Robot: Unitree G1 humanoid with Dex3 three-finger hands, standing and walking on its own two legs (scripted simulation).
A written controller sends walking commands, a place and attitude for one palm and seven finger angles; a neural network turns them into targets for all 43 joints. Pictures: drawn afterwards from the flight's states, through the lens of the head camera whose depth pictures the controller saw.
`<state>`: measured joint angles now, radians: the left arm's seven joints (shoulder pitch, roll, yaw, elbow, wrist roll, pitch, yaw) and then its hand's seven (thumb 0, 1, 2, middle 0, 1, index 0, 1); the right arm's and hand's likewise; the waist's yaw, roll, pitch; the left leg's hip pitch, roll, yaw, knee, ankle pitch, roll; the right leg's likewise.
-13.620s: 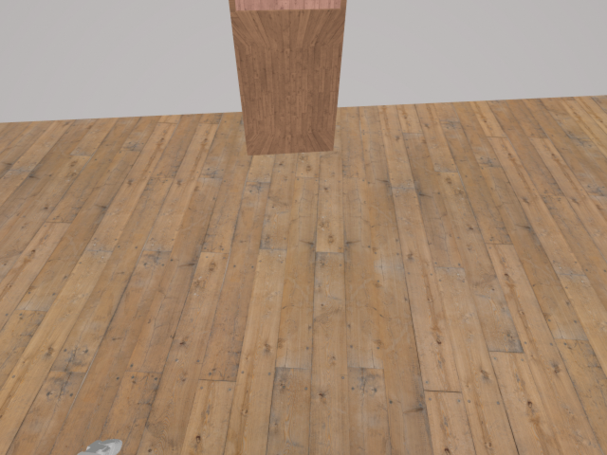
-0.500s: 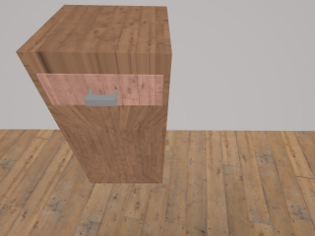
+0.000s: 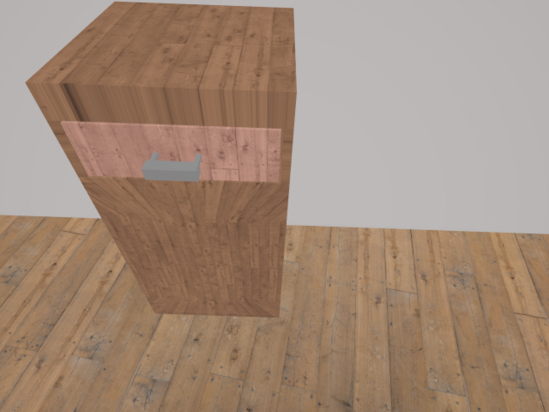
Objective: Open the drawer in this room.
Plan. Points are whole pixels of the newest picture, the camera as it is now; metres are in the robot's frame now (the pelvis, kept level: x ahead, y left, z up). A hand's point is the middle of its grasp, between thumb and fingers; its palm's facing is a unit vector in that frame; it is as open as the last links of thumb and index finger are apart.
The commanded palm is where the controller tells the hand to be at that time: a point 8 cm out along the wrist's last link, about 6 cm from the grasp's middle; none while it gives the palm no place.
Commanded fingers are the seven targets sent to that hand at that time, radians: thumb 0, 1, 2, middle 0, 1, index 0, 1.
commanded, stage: shuffle to correct the standing spot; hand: left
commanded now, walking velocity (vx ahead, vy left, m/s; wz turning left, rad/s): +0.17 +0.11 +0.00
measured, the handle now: (174, 163) +0.56 +0.25 +0.02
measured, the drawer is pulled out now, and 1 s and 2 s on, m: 0.00 0.00 0.00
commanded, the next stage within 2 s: come to a stop and stand still in 0.08 s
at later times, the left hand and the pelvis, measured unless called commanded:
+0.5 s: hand out of the picture +0.06 +0.19 -0.18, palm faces +0.04 -0.98 -0.21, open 7.3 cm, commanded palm none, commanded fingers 0.00 0.90 0.90 -0.20 -0.30 -0.20 -0.30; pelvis +0.05 +0.02 +0.00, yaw -1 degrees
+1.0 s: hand out of the picture +0.06 +0.20 -0.16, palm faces -0.01 -0.97 -0.23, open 7.3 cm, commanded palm none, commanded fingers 0.00 0.90 0.90 -0.20 -0.30 -0.20 -0.30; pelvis +0.01 +0.01 +0.00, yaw -1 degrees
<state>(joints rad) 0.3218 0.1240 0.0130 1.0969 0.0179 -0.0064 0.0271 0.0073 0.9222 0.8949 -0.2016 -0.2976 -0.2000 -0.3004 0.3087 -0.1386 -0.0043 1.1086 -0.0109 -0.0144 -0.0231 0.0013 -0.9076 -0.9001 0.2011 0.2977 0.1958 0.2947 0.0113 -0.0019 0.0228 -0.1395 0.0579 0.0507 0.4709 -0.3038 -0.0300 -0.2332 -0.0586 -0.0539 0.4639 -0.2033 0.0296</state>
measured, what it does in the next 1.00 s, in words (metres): stands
